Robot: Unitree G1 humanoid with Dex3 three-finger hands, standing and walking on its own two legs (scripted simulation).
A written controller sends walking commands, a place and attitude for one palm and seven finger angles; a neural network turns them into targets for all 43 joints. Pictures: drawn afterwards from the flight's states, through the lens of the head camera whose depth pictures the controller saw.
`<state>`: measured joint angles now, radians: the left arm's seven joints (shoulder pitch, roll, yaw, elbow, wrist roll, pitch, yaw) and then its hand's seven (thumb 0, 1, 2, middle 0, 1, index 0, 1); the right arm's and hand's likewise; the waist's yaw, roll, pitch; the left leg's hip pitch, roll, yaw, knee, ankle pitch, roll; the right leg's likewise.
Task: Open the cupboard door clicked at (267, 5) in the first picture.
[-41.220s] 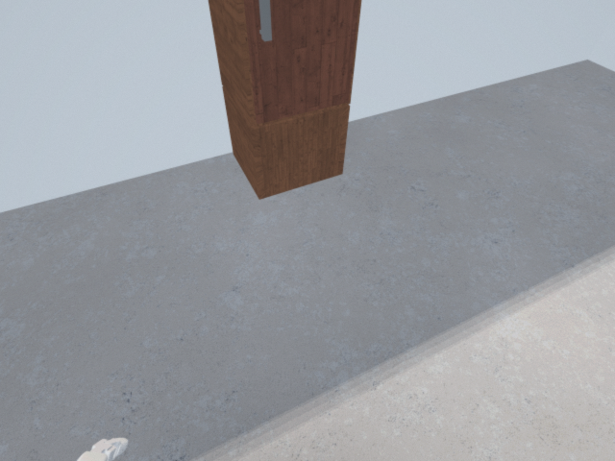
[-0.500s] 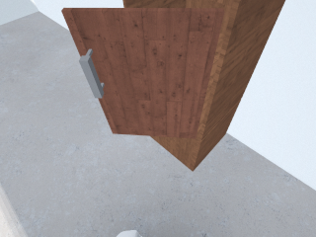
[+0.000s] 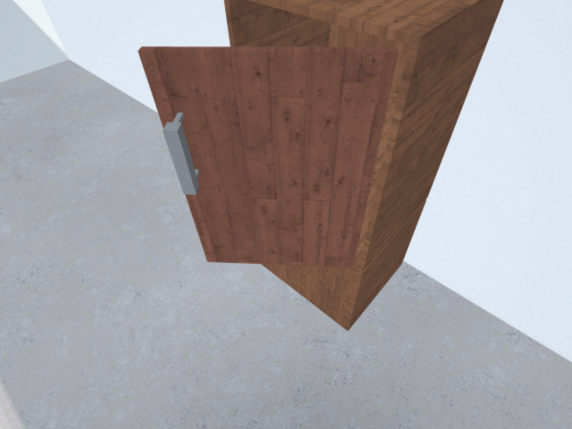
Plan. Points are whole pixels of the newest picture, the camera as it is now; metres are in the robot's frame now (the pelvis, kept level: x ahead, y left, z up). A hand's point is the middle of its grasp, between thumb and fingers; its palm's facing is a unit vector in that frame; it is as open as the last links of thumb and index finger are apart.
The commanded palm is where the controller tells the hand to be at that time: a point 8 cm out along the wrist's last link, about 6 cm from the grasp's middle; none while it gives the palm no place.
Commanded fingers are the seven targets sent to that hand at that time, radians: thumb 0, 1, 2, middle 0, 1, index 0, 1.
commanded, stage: come to a stop and stand still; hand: left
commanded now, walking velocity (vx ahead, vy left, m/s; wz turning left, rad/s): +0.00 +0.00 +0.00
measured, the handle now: (185, 154) +0.58 +0.23 +0.07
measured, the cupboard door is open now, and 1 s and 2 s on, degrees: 39 39 39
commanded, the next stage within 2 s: look again from close up in 0.56 s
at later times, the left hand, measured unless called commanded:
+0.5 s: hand out of the picture +0.01 +0.22 -0.15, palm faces -0.04 -0.95 -0.32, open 7.4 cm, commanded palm none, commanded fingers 0.00 0.90 0.90 -0.20 -0.30 -0.20 -0.30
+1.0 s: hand out of the picture +0.03 +0.20 -0.14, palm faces -0.02 -0.95 -0.31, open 7.4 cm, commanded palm none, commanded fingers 0.00 0.90 0.90 -0.20 -0.30 -0.20 -0.30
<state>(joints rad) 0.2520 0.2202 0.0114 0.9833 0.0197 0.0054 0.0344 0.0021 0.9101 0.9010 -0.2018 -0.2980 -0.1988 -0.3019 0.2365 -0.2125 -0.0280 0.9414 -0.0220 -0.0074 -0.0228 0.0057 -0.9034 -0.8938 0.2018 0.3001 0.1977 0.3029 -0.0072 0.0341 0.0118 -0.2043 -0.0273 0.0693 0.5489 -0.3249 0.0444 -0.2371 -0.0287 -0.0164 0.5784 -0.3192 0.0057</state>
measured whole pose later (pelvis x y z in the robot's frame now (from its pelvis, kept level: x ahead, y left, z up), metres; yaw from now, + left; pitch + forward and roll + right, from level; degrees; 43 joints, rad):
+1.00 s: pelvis -0.03 -0.03 +0.01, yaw +1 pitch -2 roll +0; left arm 0.17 0.28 -0.02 1.08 0.02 -0.02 0.01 0.00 0.91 0.90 -0.20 -0.30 -0.20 -0.30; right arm 0.17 -0.29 0.00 1.11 -0.01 -0.02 0.00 0.00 -0.90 -0.89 0.20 0.30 0.20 0.30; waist -0.01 0.02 0.03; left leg -0.15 0.01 0.04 0.35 -0.17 0.00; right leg -0.17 0.01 -0.05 0.37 -0.17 -0.03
